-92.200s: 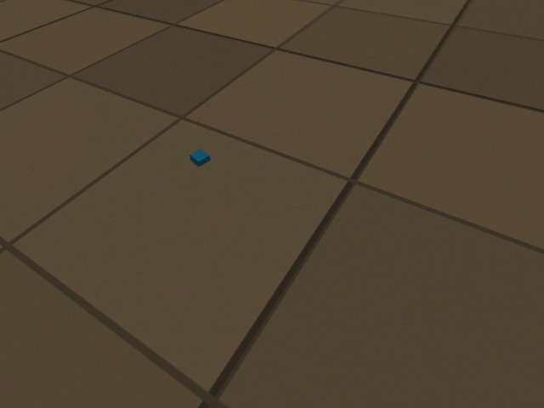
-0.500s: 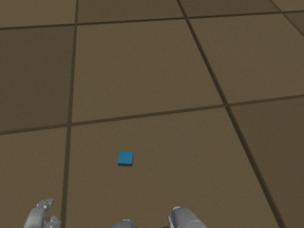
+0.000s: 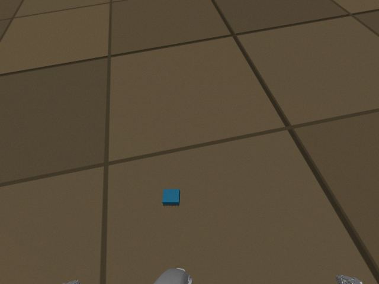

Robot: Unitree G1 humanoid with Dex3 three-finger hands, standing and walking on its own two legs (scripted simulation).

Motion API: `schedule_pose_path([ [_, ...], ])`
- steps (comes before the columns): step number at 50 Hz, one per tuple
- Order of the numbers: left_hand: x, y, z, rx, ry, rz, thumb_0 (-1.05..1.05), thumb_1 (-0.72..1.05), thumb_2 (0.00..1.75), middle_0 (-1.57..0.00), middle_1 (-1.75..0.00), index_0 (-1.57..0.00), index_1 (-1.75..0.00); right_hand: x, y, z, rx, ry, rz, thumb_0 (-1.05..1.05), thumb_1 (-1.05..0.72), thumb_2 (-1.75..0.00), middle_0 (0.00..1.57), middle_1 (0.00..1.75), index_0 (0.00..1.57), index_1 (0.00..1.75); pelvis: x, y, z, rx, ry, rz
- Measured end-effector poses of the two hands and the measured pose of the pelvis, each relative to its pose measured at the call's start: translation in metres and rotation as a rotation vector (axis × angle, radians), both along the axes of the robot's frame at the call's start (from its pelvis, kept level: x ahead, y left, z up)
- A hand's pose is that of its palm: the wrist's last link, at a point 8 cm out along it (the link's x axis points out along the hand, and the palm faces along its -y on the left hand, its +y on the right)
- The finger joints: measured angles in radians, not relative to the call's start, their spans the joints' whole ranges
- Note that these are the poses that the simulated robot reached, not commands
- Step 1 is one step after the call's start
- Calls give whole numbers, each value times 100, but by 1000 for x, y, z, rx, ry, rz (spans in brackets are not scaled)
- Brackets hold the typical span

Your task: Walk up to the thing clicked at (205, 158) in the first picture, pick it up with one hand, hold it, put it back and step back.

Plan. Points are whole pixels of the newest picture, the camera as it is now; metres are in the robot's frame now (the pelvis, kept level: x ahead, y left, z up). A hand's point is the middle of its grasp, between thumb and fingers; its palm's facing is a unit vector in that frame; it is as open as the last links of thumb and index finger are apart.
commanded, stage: step back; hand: left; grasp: from above
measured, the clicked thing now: (171, 196) +0.63 +0.18 -0.75
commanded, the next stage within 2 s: none
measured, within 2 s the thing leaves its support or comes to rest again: neither
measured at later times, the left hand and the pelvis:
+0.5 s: hand out of the picture -0.08 +0.32 -0.16, palm faces -0.01 -0.93 -0.38, open 7.3 cm; pelvis -0.15 +0.03 +0.00, yaw -1 degrees
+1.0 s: hand out of the picture -0.20 +0.28 -0.14, palm faces +0.01 -0.91 -0.42, open 7.4 cm; pelvis -0.32 +0.01 -0.01, yaw +2 degrees
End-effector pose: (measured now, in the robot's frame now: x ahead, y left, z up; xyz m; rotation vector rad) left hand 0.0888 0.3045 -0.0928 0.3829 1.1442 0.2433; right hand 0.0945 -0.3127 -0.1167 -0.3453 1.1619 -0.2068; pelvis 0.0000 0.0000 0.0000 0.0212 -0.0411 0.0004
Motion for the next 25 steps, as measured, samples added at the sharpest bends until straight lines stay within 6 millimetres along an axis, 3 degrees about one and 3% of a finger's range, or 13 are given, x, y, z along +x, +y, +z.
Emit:
schedule_pose_path([
  [6,-18,15,0,2,-84,-2,0,90,90,-20,-30,-21,-30,-37,5,3,-46,62,38,1,-90,-89,21,30,20,30,-35,13,-2,-10,5,42],
  [11,-44,41,-19,-22,-103,14,0,90,90,-20,-30,-21,-30,-65,26,5,-71,48,69,1,-90,-89,21,30,20,30,-69,30,-14,-5,-13,62],
  [18,-104,54,-23,-44,-30,63,0,90,90,-20,-30,-21,-30,-103,51,26,-54,18,67,1,-90,-89,21,30,21,30,-108,37,1,-48,-6,38],
  [25,-177,53,-28,-41,89,39,0,91,90,-20,-30,-21,-30,-125,53,33,-47,-87,56,1,-90,-89,21,30,21,30,-153,35,1,-48,5,-20],
])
